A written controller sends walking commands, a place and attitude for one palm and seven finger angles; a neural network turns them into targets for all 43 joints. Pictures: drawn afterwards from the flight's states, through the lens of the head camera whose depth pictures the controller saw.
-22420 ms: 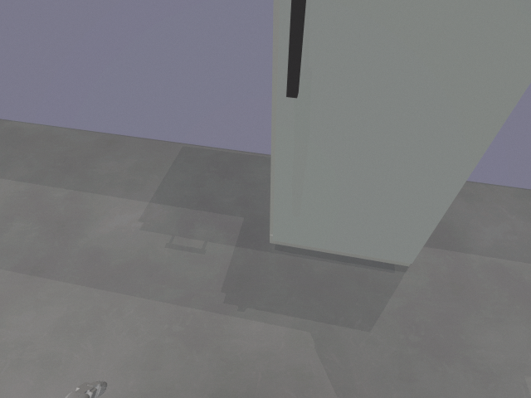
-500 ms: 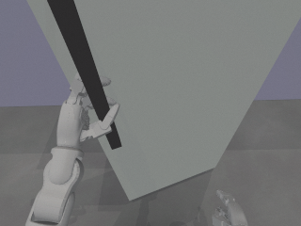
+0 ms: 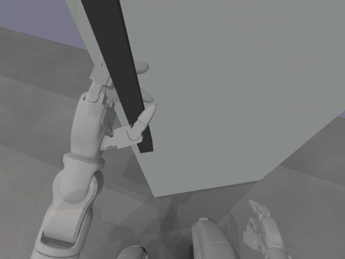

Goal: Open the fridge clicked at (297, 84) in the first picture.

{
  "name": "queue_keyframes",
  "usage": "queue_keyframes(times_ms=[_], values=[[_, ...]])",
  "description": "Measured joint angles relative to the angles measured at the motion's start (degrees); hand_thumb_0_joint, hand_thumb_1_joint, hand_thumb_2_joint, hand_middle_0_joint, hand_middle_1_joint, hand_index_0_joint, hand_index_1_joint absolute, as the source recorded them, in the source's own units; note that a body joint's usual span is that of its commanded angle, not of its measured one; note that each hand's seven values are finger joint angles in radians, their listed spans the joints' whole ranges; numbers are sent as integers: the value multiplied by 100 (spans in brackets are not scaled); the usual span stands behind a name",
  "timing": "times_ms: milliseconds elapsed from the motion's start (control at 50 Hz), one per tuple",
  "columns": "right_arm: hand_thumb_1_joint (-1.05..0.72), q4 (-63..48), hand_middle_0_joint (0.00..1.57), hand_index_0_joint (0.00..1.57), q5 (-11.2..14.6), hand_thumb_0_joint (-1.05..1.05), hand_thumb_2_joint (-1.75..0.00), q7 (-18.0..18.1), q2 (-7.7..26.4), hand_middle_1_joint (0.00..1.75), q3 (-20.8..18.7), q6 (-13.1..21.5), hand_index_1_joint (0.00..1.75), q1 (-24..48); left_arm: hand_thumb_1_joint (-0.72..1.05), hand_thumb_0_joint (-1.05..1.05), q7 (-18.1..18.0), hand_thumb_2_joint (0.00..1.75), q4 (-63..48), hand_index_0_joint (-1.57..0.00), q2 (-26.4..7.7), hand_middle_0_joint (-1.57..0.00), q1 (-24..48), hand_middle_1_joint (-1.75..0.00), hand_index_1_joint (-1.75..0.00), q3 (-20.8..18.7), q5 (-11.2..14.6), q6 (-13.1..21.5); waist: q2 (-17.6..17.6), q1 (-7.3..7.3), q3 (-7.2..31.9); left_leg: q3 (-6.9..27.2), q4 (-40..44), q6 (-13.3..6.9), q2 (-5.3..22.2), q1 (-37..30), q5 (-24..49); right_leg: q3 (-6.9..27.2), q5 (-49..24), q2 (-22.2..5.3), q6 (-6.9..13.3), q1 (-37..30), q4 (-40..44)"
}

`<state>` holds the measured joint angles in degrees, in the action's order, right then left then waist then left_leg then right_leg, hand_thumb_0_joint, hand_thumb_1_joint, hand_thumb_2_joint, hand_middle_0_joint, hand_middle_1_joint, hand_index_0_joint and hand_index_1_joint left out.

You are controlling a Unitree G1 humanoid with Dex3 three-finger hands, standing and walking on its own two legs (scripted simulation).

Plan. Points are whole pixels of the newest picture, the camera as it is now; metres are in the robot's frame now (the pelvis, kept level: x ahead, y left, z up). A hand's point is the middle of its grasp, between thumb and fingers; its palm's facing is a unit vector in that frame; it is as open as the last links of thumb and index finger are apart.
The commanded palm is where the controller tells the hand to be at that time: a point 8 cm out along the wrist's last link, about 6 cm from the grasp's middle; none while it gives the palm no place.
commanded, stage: walk backward, drawing the door open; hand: left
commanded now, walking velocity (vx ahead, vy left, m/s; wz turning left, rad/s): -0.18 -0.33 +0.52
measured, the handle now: (125, 68) +0.35 +0.06 +0.26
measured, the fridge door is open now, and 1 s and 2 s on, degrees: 30 56 81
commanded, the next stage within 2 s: stop walking and hold the door back in 1.50 s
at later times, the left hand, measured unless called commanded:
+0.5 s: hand (170, 175) +0.22 +0.00 +0.20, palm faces +0.36 -0.91 -0.17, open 7.3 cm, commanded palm +0.18 +0.05 +0.20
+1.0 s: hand out of the picture +0.11 -0.08 +0.20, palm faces +0.78 -0.59 -0.20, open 6.9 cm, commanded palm +0.05 -0.06 +0.20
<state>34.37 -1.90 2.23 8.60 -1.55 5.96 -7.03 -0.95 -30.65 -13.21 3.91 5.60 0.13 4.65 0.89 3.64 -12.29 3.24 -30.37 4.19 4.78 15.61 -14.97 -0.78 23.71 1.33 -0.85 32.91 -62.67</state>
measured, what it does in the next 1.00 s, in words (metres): steps to the right, turning left: right foot, then left foot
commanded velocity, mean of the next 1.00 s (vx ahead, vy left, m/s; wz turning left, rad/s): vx -0.15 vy -0.27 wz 0.67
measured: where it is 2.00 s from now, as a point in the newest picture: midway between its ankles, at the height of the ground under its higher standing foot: outside the picture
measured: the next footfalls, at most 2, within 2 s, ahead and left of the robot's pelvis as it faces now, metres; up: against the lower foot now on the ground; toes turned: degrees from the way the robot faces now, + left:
right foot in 0.12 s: +0.08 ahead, -0.21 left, +0.00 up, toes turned +5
left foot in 0.36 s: -0.03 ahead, -0.03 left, +0.00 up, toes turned +22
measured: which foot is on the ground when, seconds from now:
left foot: down 0.00-0.12, up 0.14-0.34, down 0.36-0.62, up 0.64-0.84, down 0.86-1.00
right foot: up 0.00-0.10, down 0.12-0.36, up 0.38-0.60, down 0.62-0.84, up 0.86-1.00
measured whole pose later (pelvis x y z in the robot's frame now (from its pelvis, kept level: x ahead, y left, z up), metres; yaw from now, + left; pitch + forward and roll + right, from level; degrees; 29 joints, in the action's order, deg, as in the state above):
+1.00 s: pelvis +0.01 -0.42 +0.00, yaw +42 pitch -2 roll -3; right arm 35.3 0.2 3.4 9.6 -0.7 4.4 -8.3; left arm -4.7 -27.3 -18.7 0.2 -11.4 4.7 3.6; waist 0.5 0.4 -11.1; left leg -0.1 -33.1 1.1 5.3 19.1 -12.4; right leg -1.7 23.3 0.0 -2.8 28.3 -57.5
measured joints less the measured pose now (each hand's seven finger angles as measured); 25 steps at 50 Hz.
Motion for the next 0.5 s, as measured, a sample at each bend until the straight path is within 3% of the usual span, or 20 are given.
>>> queue_keyframes(times_ms=[100, 120, 140, 180, 220, 240, 300, 340, 360, 380, 440, 500], values=[[-90, 44, 20, 20, 216, 1, -89, -135, -16, 30, -2, 10, 30, -14, 53, -15, -50, 76, -5, -14, 39, -47, 186, -140, -126, -171, 96, -19, 136, -334, -77, 669, -17, 292, 347, 242, 105, 308, -659, -325, -232, -1187, 2478], [-90, 42, 20, 20, 267, 1, -89, -149, -6, 30, 14, -11, 30, 36, 52, -16, -95, 76, 2, -14, 59, -47, 207, -140, -127, -279, 119, 17, 191, -379, -116, 805, -147, 286, 434, 317, 45, 200, -834, -266, -226, -1372, 2780], [-90, 56, 20, 20, 308, 1, -89, -155, 55, 30, 11, -52, 30, 152, 53, -16, -156, 77, 20, -15, 134, -47, 233, -140, -128, -378, 121, 51, 354, -334, -242, 936, -336, 100, 553, 422, 47, 2, -870, -135, -147, -1442, 2796], [-90, 107, 20, 20, 333, 1, -89, -123, 116, 30, -37, -147, 30, 348, 53, -15, -183, 79, 6, -15, 174, -47, 224, -140, -130, -540, 185, 14, 321, -216, -360, 769, -1494, -156, 298, 807, -795, -244, -797, -192, 49, -1426, 2679], [-90, 94, 20, 20, 279, 1, -89, -24, 164, 30, -64, -181, 30, 457, 54, -14, -220, 80, -40, -15, 162, -46, 113, -140, -130, -628, 214, -20, 140, -192, -349, 295, -2563, -269, -55, 1035, -1406, -329, -786, -333, 202, -1376, 2671], [-90, 52, 20, 20, 244, 1, -89, 20, 189, 30, -64, -188, 30, 474, 54, -13, -241, 81, -61, -16, 160, -46, 44, -140, -130, -650, 226, -30, 72, -156, -317, 27, -2641, -278, -171, 1022, -1545, -398, -815, -393, 259, -1369, 2720], [-90, -107, 19, 20, 158, 1, -89, 119, 257, 30, -44, -197, 30, 442, 54, -12, -270, 82, -91, -16, 127, -46, -80, -140, -131, -641, 259, -43, -29, -31, -119, -681, -1805, -279, -357, 706, -1340, -731, -881, -486, 372, -1274, 2814], [-90, -244, 19, 20, 144, 1, -89, 142, 287, 30, -36, -191, 30, 362, 54, -12, -270, 83, -116, -17, 88, -46, -47, -140, -132, -598, 265, -86, -46, -22, 54, -971, -750, -350, -386, 268, -637, -954, -806, -455, 447, -1084, 2621], [-90, -302, 19, 20, 136, 1, -89, 141, 278, 30, -50, -166, 30, 331, 54, -12, -276, 83, -109, -17, 48, -46, 23, -140, -133, -591, 276, -93, -58, -37, 116, -935, -390, -485, -353, 126, -228, -964, -724, -413, 377, -882, 2285], [-90, -286, 19, 20, 116, 1, -89, 137, 195, 30, -76, -148, 30, 357, 53, -13, -270, 83, -49, -18, -17, -46, 134, -140, -133, -599, 291, -46, -207, -84, 26, -893, -409, -511, -375, 117, -199, -753, -381, -387, 239, -707, 1808], [-90, -192, 19, 19, 68, 1, -89, 56, 36, 30, -32, -108, 30, 360, 53, -13, -206, 83, 95, -19, -99, -46, 236, -140, -135, -676, 203, 40, -254, -173, -221, -493, -271, -302, -184, 35, -126, -240, 178, -86, 8, -294, 567], [-90, -48, 19, 20, 113, 1, -89, -26, 4, 30, 3, -66, 30, 269, 54, -12, -184, 84, 202, -19, -69, -46, 175, -140, -134, -736, 179, 29, -17, -353, -231, -82, 60, -47, 152, 3, 157, -28, -215, -86, -100, -260, 712]])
